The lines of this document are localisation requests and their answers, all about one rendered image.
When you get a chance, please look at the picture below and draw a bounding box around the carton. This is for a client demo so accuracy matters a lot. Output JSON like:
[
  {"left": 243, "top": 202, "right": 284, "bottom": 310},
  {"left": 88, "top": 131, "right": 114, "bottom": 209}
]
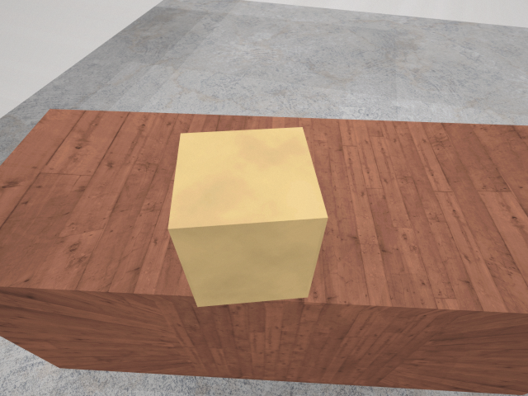
[{"left": 168, "top": 127, "right": 328, "bottom": 307}]

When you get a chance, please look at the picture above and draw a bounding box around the pedestal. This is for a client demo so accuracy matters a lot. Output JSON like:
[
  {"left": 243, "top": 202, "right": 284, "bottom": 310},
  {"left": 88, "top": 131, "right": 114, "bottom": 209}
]
[{"left": 0, "top": 109, "right": 528, "bottom": 395}]

